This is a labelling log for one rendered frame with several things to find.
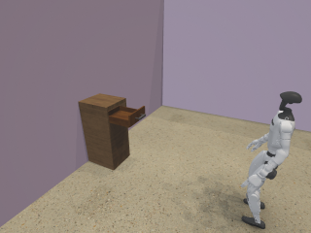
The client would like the cabinet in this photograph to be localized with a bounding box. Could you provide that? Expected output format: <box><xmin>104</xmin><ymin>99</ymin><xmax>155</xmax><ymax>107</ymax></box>
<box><xmin>78</xmin><ymin>93</ymin><xmax>130</xmax><ymax>170</ymax></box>

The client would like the drawer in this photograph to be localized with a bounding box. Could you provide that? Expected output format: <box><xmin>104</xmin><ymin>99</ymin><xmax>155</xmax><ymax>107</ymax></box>
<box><xmin>108</xmin><ymin>106</ymin><xmax>146</xmax><ymax>128</ymax></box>

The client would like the handle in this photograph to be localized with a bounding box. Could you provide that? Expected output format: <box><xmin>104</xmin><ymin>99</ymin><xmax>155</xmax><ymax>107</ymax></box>
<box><xmin>136</xmin><ymin>114</ymin><xmax>146</xmax><ymax>120</ymax></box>

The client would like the robot left hand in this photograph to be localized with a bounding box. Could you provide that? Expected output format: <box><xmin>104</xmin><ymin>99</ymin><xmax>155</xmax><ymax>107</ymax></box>
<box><xmin>240</xmin><ymin>174</ymin><xmax>262</xmax><ymax>193</ymax></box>

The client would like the left robot upper arm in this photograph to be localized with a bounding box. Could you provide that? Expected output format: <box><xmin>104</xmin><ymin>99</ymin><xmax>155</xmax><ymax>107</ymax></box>
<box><xmin>275</xmin><ymin>121</ymin><xmax>294</xmax><ymax>158</ymax></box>

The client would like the right robot forearm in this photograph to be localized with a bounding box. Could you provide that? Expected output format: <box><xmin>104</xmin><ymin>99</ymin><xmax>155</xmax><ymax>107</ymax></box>
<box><xmin>259</xmin><ymin>132</ymin><xmax>269</xmax><ymax>144</ymax></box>

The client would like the robot right hand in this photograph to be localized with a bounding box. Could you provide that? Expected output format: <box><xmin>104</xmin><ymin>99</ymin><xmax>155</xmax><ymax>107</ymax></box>
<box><xmin>246</xmin><ymin>139</ymin><xmax>262</xmax><ymax>152</ymax></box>

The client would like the robot right thigh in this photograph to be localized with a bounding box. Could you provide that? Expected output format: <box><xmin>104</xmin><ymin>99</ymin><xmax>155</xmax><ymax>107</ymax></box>
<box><xmin>248</xmin><ymin>150</ymin><xmax>266</xmax><ymax>177</ymax></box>

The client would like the left robot forearm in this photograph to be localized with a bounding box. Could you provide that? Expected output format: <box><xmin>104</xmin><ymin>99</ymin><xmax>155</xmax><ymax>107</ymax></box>
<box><xmin>257</xmin><ymin>150</ymin><xmax>287</xmax><ymax>179</ymax></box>

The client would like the right robot foot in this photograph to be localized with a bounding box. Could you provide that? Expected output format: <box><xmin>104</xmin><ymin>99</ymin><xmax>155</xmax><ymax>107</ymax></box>
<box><xmin>243</xmin><ymin>198</ymin><xmax>265</xmax><ymax>210</ymax></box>

